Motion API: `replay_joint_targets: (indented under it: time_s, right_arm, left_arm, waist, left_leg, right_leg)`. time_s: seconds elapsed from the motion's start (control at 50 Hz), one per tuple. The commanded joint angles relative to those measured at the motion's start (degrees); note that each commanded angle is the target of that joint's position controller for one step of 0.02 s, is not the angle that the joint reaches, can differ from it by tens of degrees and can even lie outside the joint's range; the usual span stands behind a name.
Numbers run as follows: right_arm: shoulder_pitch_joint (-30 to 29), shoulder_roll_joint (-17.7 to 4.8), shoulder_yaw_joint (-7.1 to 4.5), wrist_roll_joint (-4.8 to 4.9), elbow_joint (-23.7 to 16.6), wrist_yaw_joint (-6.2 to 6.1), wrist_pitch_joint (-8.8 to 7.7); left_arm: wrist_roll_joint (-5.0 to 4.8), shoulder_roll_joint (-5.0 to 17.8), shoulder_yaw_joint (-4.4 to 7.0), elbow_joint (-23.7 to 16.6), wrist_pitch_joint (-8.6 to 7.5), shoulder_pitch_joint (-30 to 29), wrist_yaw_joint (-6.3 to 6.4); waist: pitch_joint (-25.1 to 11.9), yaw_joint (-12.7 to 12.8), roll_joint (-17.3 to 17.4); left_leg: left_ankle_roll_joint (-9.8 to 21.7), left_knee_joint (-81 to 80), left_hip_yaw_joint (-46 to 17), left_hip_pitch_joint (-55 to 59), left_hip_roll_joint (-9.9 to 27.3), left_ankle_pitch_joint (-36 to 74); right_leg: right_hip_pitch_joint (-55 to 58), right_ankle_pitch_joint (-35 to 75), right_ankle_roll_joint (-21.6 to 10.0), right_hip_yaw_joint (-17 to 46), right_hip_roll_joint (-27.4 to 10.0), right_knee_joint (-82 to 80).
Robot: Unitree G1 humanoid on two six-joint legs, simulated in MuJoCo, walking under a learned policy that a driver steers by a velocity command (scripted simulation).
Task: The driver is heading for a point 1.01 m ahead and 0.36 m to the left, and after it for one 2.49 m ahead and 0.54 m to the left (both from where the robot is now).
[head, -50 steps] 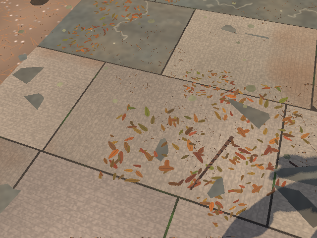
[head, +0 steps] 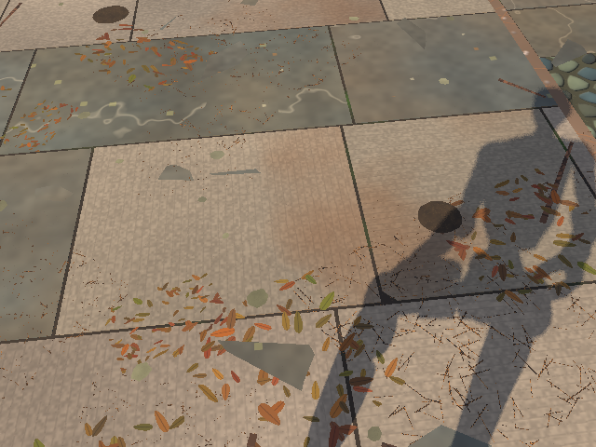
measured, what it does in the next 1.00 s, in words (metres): walks ahead, turning left: left foot, then right foot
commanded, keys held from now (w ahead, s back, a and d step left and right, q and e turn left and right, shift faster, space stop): w+q+shift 0.96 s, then e+shift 0.04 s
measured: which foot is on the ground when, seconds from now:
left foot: up 0.00-0.18, down 0.20-0.62, up 0.64-1.00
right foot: down 0.00-0.18, up 0.20-0.60, down 0.62-1.00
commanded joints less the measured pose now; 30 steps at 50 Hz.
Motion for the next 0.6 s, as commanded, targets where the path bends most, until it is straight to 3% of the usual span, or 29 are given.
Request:
replay_joint_targets:
  time_s: [0.02,0.08,0.14,0.16,0.18,0.2,0.22,0.24,0.26,0.28,0.3,0.34,0.38,0.42,0.46,0.52,0.56,0.58,0.6]
  right_arm:
    - [-6.7,-3.6,-0.68,0.91,-3.2,0.55,-0.89]
    - [-7.9,-2.7,0.18,0.34,-3.0,1.44,-1.65]
    - [1.7,-6.1,-0.57,0.37,0.5,0.96,-0.74]
    - [8.9,-8.6,-1.49,0.29,2.5,0.52,-0.23]
    - [20.2,-11.5,-2.86,0.23,5.8,0.11,0.16]
    - [33.5,-13.6,-4.42,0.47,9.1,-0.55,0.46]
    - [34.3,-11.1,-4.10,1.33,11.8,-1.37,0.88]
    - [25.5,-11.3,-3.92,0.29,10.5,-1.41,0.83]
    - [18.1,-13.2,-4.35,-0.53,6.8,-2.03,0.67]
    - [14.8,-9.8,-4.30,-0.97,4.6,-2.28,0.43]
    - [12.0,-7.4,-3.74,-1.10,4.7,-2.18,0.13]
    - [11.7,-8.3,-3.43,-0.47,4.9,-2.73,-1.87]
    - [11.3,-9.2,-3.51,-0.13,4.8,-2.54,-3.45]
    - [12.8,-9.5,-4.02,0.19,4.9,-2.44,-3.98]
    - [15.0,-9.7,-4.57,0.95,5.3,-1.98,-3.84]
    - [16.6,-11.4,-5.60,0.74,5.3,-1.75,-3.43]
    - [15.1,-12.5,-6.08,0.53,4.6,-2.20,-3.43]
    - [13.8,-14.2,-6.45,0.16,4.2,-2.17,-3.60]
    - [10.1,-16.0,-6.85,0.06,3.3,-1.92,-3.92]
  left_arm:
    - [-0.16,6.7,1.02,-1.3,-2.06,1.4,0.40]
    - [-0.41,6.1,-0.15,-0.4,-2.89,0.5,1.43]
    - [0.06,10.6,0.88,-0.6,-2.47,-2.7,3.87]
    - [0.62,12.2,1.47,-1.0,-1.43,-4.5,4.73]
    - [1.37,13.4,2.01,-2.1,-0.26,-8.1,5.25]
    - [1.36,14.8,2.67,-3.3,0.73,-14.6,5.43]
    - [1.64,7.4,0.76,-4.3,0.29,-20.4,3.59]
    - [1.54,-1.6,-1.76,-9.2,-1.11,-18.0,2.60]
    - [0.24,-1.0,-3.22,-13.1,-2.44,-9.0,1.57]
    - [1.82,4.7,-2.96,-11.4,-3.51,-10.6,1.13]
    - [2.36,7.0,-2.32,-10.7,-3.35,-13.4,1.03]
    - [3.96,6.1,-3.14,-11.7,-0.89,-15.2,1.16]
    - [3.68,5.1,-3.99,-13.2,0.85,-18.7,0.91]
    - [2.11,4.2,-4.62,-16.2,0.82,-25.9,0.53]
    - [0.85,2.1,-5.33,-18.0,0.74,-30.6,0.35]
    - [0.18,3.0,-4.95,-19.0,0.29,-32.1,0.70]
    - [0.38,5.6,-3.82,-18.1,-0.25,-28.3,1.34]
    - [0.17,8.6,-2.46,-16.3,-0.56,-22.0,1.97]
    - [0.05,11.1,-1.08,-13.7,-0.92,-11.0,2.68]
  waist:
    - [8.1,1.1,-4.4]
    - [5.9,-0.2,-4.2]
    - [-2.0,-6.6,-8.8]
    - [-5.1,-10.8,-9.8]
    - [-8.8,-16.6,-9.7]
    - [-10.0,-24.6,-7.9]
    - [-3.4,-22.6,4.0]
    - [-0.7,-10.6,14.8]
    - [-10.6,-4.1,15.0]
    - [-6.2,-4.0,-0.5]
    - [0.2,-1.6,-9.6]
    - [5.3,1.3,-11.3]
    - [7.7,1.4,-9.6]
    - [7.9,-2.1,-5.8]
    - [6.0,-6.0,-2.7]
    - [2.2,-8.6,0.6]
    - [-1.4,-6.5,1.4]
    - [-6.2,-3.2,1.2]
    - [-11.8,3.8,1.1]
  left_leg:
    - [1.9,-9.3,3.3,-0.6,-4.8,7.8]
    - [4.1,-20.1,10.7,7.2,-7.9,14.5]
    - [5.5,-22.8,14.1,19.9,-13.4,13.2]
    - [6.4,-22.3,14.3,26.4,-15.5,8.9]
    - [8.2,-22.6,12.7,35.9,-16.1,5.2]
    - [13.3,-27.4,5.5,46.1,-11.7,3.0]
    - [14.6,-27.7,1.4,50.6,-9.8,0.4]
    - [19.8,-23.3,-16.7,55.3,-6.3,12.6]
    - [27.8,-40.9,-43.1,60.7,4.1,-14.3]
    - [25.1,-51.4,-47.7,53.2,5.4,-30.5]
    - [21.1,-53.2,-42.7,41.8,3.2,-31.1]
    - [19.5,-53.5,-34.9,28.9,-1.1,-22.0]
    - [18.2,-55.8,-26.7,18.0,-5.8,-15.7]
    - [16.7,-56.2,-22.0,16.1,-8.2,-5.2]
    - [13.4,-54.1,-19.9,20.6,-10.0,3.3]
    - [11.1,-49.1,-20.8,31.4,-8.5,16.2]
    - [8.7,-42.0,-21.7,35.9,-8.1,26.0]
    - [7.3,-33.9,-21.4,37.4,-8.2,32.4]
    - [6.2,-21.7,-20.5,33.7,-9.6,31.3]
  right_leg:
    - [-6.1,33.9,6.5,-1.4,-12.1,-12.6]
    - [-2.6,54.9,8.6,-6.8,-12.9,-14.0]
    - [6.4,86.4,10.4,-8.8,-16.1,-2.9]
    - [7.5,94.0,10.7,-8.7,-17.2,7.0]
    - [5.1,95.8,10.7,-8.2,-17.7,22.0]
    - [-3.5,84.6,10.0,-7.8,-15.6,47.8]
    - [-22.0,20.0,7.5,-6.8,-4.8,73.1]
    - [-44.6,-9.6,9.1,2.7,0.6,88.6]
    - [-52.8,-9.8,8.8,12.5,-1.6,87.3]
    - [-51.5,-3.8,6.7,13.5,-5.6,79.2]
    - [-47.6,-0.4,6.7,12.0,-8.0,72.4]
    - [-42.6,-0.8,9.3,11.3,-11.4,62.8]
    - [-35.9,2.6,11.4,7.8,-13.9,49.9]
    - [-31.9,11.5,12.6,5.6,-14.4,36.1]
    - [-28.9,20.6,12.2,3.8,-12.5,24.6]
    - [-26.7,23.6,10.8,3.4,-9.4,15.9]
    - [-19.3,20.0,9.9,4.4,-7.1,10.8]
    - [-12.0,15.2,9.0,4.8,-5.9,11.1]
    - [0.2,11.9,8.1,5.8,-7.6,11.4]
Velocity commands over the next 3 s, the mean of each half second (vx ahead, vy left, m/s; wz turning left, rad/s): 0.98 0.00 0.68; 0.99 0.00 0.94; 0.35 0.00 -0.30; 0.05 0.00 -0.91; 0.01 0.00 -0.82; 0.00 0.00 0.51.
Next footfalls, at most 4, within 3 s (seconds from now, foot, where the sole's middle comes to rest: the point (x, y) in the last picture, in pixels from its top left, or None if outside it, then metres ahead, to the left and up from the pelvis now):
0.20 left None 0.39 0.04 -0.77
0.62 right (338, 313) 0.85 -0.03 -0.77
1.06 left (183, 260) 1.02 0.40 -0.77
1.52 right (193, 191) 1.29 0.41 -0.77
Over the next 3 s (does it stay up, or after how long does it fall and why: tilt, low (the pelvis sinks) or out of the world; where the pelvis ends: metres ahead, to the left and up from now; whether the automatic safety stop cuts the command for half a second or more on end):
stays up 1.19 0.48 -0.01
